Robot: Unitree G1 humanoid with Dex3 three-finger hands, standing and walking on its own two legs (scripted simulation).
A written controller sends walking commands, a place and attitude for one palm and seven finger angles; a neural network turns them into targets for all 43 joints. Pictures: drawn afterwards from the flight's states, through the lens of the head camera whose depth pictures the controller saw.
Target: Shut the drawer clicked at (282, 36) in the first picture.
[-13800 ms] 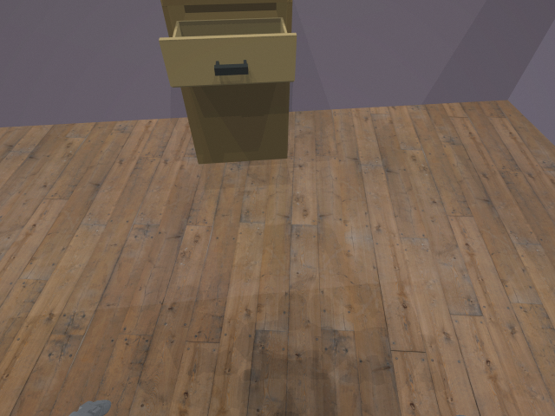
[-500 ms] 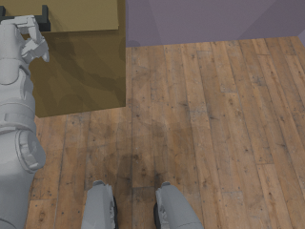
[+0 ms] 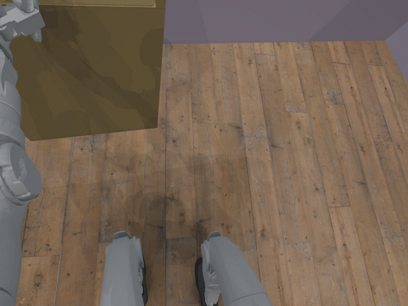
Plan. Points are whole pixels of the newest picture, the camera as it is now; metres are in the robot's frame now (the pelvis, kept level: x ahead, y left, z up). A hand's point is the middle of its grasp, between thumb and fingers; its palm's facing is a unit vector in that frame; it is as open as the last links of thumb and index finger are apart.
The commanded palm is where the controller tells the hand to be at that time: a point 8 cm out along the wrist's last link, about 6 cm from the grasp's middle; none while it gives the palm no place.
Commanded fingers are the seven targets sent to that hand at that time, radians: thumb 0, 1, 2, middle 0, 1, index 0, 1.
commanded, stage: push the drawer shut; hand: left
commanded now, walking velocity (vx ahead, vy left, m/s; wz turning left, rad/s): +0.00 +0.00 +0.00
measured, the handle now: out of the picture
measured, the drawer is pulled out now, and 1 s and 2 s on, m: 0.00 0.00 0.00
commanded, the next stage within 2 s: pull the fist back off the drawer in 0.08 s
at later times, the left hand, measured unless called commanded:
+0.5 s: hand (32, 10) +0.59 +0.22 +0.09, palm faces +0.08 -1.00 -0.05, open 3.2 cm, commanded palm +0.59 +0.21 +0.09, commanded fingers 0.00 0.90 0.90 -1.40 -1.60 -1.40 -1.60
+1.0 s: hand (44, 18) +0.57 +0.20 +0.09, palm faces +0.12 -0.99 -0.03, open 3.2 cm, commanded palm +0.54 +0.23 +0.10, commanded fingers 0.00 0.90 0.90 -1.40 -1.60 -1.40 -1.60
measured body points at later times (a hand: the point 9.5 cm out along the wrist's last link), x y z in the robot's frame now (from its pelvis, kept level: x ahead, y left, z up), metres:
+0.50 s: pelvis -0.02 +0.01 -0.01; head +0.18 +0.06 +0.39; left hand +0.58 +0.27 +0.09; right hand -0.06 -0.25 -0.09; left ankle +0.09 +0.11 -0.59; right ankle +0.02 -0.14 -0.59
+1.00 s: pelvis +0.02 +0.00 +0.02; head +0.20 +0.03 +0.44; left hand +0.56 +0.26 +0.09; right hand +0.02 -0.26 -0.08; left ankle +0.09 +0.11 -0.59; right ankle +0.02 -0.14 -0.59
